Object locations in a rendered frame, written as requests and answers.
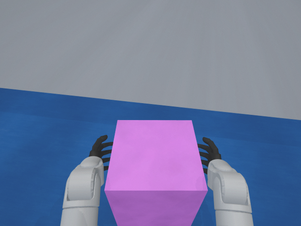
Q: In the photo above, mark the robot right hand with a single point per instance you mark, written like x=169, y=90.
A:
x=211, y=149

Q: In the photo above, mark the carton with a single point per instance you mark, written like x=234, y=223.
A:
x=155, y=175

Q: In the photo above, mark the right robot forearm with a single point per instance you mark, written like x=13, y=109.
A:
x=231, y=195

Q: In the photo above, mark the left robot forearm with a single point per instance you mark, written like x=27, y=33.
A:
x=82, y=193

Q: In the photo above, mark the robot left hand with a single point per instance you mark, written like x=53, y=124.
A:
x=98, y=146

